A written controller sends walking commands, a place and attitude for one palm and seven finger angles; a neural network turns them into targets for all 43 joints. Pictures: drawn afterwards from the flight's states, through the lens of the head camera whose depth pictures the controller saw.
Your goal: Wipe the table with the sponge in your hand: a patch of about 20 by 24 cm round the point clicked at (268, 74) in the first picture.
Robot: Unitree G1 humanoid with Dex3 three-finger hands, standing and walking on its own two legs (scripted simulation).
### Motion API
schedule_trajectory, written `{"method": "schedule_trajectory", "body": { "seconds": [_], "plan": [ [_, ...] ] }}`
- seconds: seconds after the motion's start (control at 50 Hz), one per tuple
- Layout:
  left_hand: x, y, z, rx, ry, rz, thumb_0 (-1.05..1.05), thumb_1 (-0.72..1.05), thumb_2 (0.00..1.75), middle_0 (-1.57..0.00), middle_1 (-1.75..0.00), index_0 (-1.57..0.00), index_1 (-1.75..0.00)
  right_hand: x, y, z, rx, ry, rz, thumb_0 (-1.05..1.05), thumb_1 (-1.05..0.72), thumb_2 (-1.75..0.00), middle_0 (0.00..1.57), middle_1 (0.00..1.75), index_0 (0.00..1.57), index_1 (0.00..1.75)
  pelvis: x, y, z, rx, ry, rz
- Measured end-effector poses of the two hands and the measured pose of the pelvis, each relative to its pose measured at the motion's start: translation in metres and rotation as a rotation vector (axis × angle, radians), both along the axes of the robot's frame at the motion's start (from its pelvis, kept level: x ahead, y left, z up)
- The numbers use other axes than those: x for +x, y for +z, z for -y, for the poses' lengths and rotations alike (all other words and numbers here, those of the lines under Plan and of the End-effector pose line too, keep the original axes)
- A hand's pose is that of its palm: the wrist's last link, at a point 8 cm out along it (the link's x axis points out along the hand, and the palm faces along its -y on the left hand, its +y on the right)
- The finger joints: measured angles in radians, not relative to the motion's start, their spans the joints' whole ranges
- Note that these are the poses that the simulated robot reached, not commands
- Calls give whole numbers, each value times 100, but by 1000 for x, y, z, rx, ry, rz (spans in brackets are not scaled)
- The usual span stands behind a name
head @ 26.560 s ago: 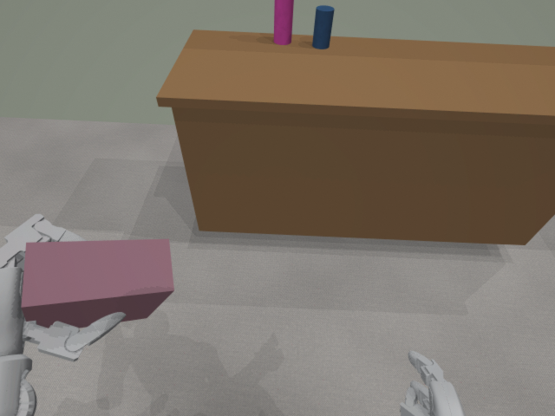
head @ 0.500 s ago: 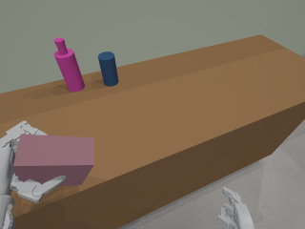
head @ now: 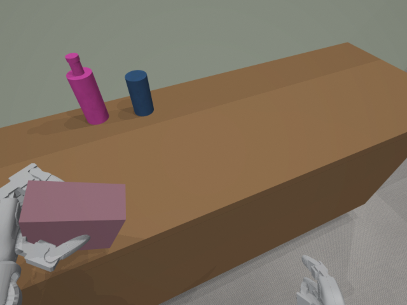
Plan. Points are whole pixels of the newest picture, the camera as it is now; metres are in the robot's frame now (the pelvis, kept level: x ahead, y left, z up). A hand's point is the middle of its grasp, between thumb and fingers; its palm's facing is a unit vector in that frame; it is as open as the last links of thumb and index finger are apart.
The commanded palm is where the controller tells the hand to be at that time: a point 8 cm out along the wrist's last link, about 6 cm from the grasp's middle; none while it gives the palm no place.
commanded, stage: shuffle to correct the standing spot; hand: left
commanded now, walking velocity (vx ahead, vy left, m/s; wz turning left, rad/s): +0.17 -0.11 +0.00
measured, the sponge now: (90, 219) +0.23 +0.19 +0.12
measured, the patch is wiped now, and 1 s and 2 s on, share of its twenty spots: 0.00 0.00 0.00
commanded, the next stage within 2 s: come to a stop and stand still in 0.52 s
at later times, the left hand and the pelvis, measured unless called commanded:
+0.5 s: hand (50, 214) +0.22 +0.24 +0.15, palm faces +0.31 -0.87 -0.39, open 10.1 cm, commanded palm +0.16 +0.28 +0.18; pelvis +0.01 +0.00 +0.00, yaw +0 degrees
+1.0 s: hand (45, 212) +0.23 +0.26 +0.14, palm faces +0.23 -0.89 -0.40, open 10.1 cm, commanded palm +0.17 +0.31 +0.18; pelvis +0.00 +0.04 +0.00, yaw -1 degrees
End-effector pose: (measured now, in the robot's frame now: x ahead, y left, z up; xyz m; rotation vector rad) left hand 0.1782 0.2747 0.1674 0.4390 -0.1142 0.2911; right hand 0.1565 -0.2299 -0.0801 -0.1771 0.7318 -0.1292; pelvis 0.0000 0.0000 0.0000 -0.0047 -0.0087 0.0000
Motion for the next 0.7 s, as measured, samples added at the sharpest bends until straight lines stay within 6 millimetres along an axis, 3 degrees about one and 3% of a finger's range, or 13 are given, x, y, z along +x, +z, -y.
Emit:
{"method": "schedule_trajectory", "body": {
  "seconds": [0.38, 0.64, 0.7],
  "plan": [
    [3, 1, -4, -3, 7, 9, -1, -50, 103, -74, -135, -75, -134, 16, 5, -5, -1, 14, 17, 1, -91, -90, 20, 30, 20, 30, 6, 0, -2, 0, 5, 5],
    [3, 0, -10, -8, 4, 9, -1, -50, 103, -74, -135, -75, -134, 14, 6, -13, -1, 22, 9, 1, -90, -90, 20, 30, 20, 30, 5, 1, -6, -2, 5, 5],
    [10, 15, -22, 109, -12, 53, -1, -50, 103, -74, -135, -75, -133, 9, 6, -14, -18, 38, 5, 1, -90, -90, 20, 30, 20, 30, 1, 1, -4, 0, 11, 8]
  ]
}}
